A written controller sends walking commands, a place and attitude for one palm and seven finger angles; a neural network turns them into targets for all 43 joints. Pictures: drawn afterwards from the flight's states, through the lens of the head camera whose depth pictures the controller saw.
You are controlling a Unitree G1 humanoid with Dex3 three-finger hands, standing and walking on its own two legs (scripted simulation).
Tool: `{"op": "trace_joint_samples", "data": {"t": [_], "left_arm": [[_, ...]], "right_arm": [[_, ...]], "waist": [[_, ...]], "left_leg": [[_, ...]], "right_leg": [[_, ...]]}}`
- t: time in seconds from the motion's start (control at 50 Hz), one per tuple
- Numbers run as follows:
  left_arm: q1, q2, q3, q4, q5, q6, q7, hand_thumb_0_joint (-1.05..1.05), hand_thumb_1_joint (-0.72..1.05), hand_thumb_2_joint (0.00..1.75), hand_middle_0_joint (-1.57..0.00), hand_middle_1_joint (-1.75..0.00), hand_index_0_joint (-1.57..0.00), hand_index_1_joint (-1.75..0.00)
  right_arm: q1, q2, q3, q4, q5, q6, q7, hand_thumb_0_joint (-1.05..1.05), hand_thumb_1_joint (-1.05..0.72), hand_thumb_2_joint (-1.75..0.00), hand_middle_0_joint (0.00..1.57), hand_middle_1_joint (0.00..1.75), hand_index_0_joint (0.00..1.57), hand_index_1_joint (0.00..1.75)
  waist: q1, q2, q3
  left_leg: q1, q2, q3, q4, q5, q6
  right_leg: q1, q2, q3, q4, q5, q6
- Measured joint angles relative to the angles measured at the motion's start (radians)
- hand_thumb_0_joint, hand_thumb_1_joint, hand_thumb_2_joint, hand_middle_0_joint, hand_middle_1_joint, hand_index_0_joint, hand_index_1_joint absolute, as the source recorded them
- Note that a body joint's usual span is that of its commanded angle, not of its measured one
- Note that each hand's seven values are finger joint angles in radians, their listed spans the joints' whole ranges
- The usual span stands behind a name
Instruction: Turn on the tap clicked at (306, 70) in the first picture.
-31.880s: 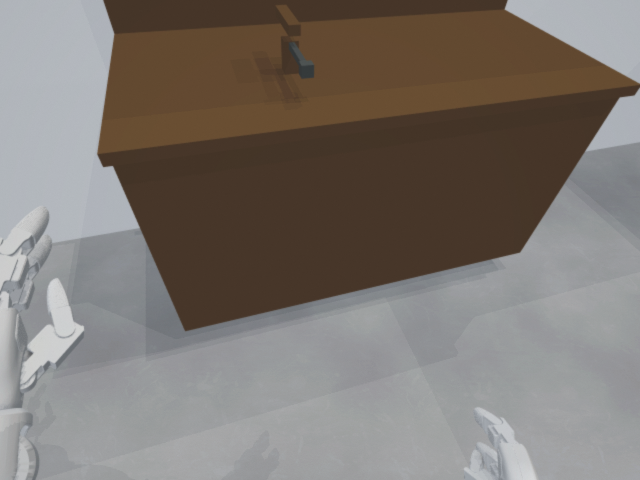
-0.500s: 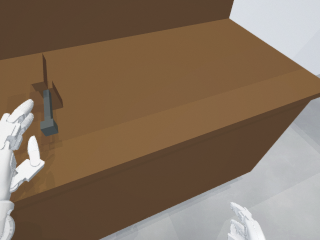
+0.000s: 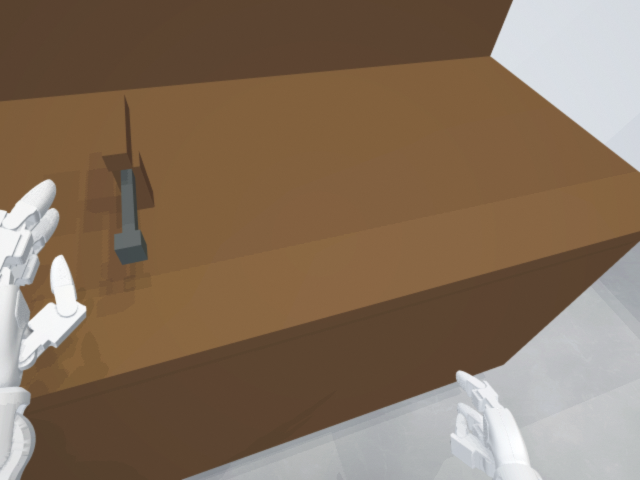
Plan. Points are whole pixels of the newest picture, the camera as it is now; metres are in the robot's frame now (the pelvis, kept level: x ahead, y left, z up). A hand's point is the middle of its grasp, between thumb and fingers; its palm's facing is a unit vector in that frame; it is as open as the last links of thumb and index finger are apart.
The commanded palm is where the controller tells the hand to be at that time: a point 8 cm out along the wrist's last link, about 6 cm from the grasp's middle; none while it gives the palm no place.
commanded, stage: come to a stop and stand still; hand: left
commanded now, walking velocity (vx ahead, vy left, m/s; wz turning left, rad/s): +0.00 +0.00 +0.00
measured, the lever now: (131, 247) +0.33 +0.27 +0.11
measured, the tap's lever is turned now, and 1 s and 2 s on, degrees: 0 0 0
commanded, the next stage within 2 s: look again from close up in 0.24 s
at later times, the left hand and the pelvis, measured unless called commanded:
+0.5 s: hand (56, 312) +0.21 +0.27 +0.16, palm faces +0.38 -0.85 -0.36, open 7.4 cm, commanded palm +0.15 +0.30 +0.18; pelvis -0.01 +0.02 +0.00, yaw +1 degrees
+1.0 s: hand (82, 325) +0.20 +0.24 +0.16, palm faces +0.33 -0.88 -0.35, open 7.4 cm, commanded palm +0.14 +0.28 +0.18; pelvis -0.01 -0.01 -0.01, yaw +2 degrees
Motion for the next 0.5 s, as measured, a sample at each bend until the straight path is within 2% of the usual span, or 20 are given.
{"op": "trace_joint_samples", "data": {"t": [0.16, 0.5], "left_arm": [[-0.021, -0.004, -0.002, -0.014, 0.005, 0.004, 0.005, 0.01, 0.89, 0.90, -0.21, -0.30, -0.21, -0.30], [0.002, 0.006, -0.001, -0.011, 0.013, -0.004, 0.004, 0.01, 0.89, 0.90, -0.21, -0.30, -0.21, -0.30]], "right_arm": [[0.016, 0.014, 0.014, 0.005, -0.001, 0.014, 0.003, 0.01, -0.90, -0.90, 0.21, 0.30, 0.20, 0.30], [0.058, 0.004, -0.002, 0.021, 0.000, 0.027, 0.000, 0.01, -0.90, -0.90, 0.21, 0.30, 0.20, 0.30]], "waist": [[0.014, -0.002, 0.005], [-0.011, 0.000, 0.006]], "left_leg": [[0.007, -0.014, -0.003, -0.009, 0.010, 0.010], [0.014, -0.024, -0.005, -0.020, 0.018, 0.015]], "right_leg": [[0.009, -0.014, -0.002, -0.008, 0.007, 0.012], [0.018, -0.024, -0.004, -0.019, 0.014, 0.021]]}}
